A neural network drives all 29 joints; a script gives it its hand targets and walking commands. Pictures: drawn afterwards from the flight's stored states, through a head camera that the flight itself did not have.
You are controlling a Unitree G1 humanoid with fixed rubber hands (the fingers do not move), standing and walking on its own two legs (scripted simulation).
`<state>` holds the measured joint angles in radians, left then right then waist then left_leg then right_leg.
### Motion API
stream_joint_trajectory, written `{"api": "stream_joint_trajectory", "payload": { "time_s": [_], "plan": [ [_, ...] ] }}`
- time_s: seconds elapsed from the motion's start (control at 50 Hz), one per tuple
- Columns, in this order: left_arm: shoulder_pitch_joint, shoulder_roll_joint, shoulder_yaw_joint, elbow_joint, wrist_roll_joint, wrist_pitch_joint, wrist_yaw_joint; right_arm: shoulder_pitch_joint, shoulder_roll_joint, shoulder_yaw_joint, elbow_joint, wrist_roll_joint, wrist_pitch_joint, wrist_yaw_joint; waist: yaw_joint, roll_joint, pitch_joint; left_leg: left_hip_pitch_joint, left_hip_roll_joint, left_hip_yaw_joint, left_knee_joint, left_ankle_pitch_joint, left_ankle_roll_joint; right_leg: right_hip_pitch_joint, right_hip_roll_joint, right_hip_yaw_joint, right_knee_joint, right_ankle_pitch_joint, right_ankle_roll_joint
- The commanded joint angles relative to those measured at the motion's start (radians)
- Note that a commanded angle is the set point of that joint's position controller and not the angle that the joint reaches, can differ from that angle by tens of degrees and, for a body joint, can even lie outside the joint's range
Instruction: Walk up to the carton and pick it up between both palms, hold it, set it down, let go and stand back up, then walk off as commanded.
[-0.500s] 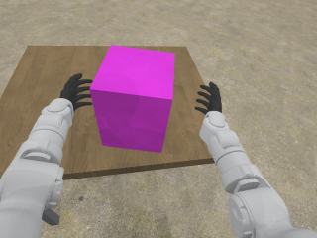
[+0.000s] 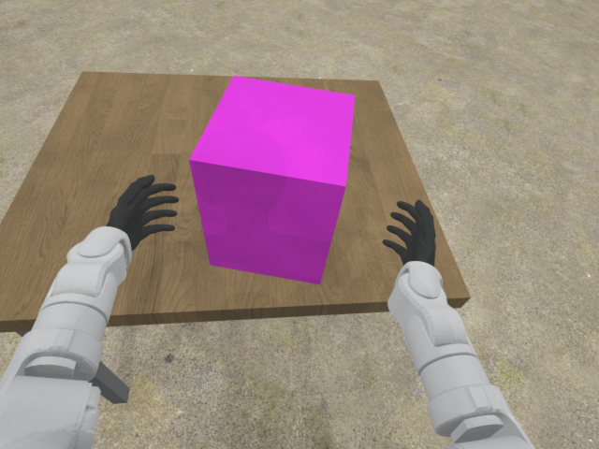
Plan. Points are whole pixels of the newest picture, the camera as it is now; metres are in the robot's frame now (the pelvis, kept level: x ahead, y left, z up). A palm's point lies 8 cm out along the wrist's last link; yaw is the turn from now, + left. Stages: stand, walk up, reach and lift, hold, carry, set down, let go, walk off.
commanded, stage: set down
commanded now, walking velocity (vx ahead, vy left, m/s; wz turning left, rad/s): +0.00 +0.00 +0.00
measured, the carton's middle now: (278, 184) +0.51 +0.01 +0.03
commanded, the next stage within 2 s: none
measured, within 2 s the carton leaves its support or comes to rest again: neither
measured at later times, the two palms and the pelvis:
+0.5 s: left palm (106, 294) +0.32 +0.25 +0.02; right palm (419, 307) +0.27 -0.16 +0.04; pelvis +0.01 -0.01 +0.00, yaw +0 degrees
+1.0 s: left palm (100, 349) +0.27 +0.25 -0.01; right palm (421, 334) +0.25 -0.17 +0.01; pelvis +0.02 -0.01 +0.00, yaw +0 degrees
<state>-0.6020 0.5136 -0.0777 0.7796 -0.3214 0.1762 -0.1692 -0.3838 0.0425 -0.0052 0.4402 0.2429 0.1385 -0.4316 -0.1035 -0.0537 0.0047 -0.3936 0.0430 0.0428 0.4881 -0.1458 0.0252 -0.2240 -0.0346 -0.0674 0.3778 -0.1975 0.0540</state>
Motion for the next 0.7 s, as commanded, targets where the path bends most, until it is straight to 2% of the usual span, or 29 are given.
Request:
{"api": "stream_joint_trajectory", "payload": {
  "time_s": [0.0, 0.3, 0.5, 0.56, 0.58, 0.68],
  "plan": [
    [-0.301, 0.198, 0.167, -0.309, 0.062, -0.025, -0.011, -0.213, -0.044, 0.05, -0.318, -0.024, -0.061, -0.008, 0.083, 0.192, -0.415, 0.39, -0.026, 0.014, -0.038, 0.106, -0.036, 0.048, 0.06, 0.008, -0.034, 0.154, -0.055],
    [0.013, 0.208, 0.197, -0.511, 0.056, -0.052, -0.036, 0.117, 0.002, 0.093, -0.475, -0.061, -0.1, -0.011, 0.123, 0.175, -0.291, 0.412, -0.017, 0.012, -0.046, 0.102, -0.029, 0.073, 0.053, 0.026, -0.053, 0.121, -0.054],
    [0.169, 0.211, 0.19, -0.569, 0.036, -0.11, -0.042, 0.269, 0.017, 0.116, -0.514, -0.089, -0.135, -0.008, 0.134, 0.173, -0.211, 0.408, -0.007, -0.001, -0.054, 0.031, -0.024, 0.048, 0.041, 0.031, -0.061, 0.043, -0.057],
    [0.148, 0.227, 0.183, -0.574, 0.02, -0.123, -0.043, 0.248, 0.013, 0.117, -0.529, -0.091, -0.138, -0.007, 0.137, 0.175, -0.201, 0.385, -0.004, -0.003, -0.059, -0.017, -0.023, 0.037, 0.036, 0.037, -0.062, -0.004, -0.058],
    [0.196, 0.217, 0.181, -0.583, 0.024, -0.13, -0.041, 0.297, 0.021, 0.123, -0.52, -0.091, -0.143, -0.007, 0.138, 0.18, -0.192, 0.396, -0.002, -0.006, -0.061, -0.012, -0.024, 0.039, 0.037, 0.036, -0.062, -0.001, -0.06],
    [0.239, 0.215, 0.158, -0.583, 0.007, -0.147, -0.036, 0.325, 0.01, 0.12, -0.506, -0.093, -0.137, 0.004, 0.138, 0.188, -0.164, 0.397, 0.008, -0.019, -0.068, -0.053, -0.026, 0.019, 0.036, 0.04, -0.059, -0.048, -0.064]
  ]
}}
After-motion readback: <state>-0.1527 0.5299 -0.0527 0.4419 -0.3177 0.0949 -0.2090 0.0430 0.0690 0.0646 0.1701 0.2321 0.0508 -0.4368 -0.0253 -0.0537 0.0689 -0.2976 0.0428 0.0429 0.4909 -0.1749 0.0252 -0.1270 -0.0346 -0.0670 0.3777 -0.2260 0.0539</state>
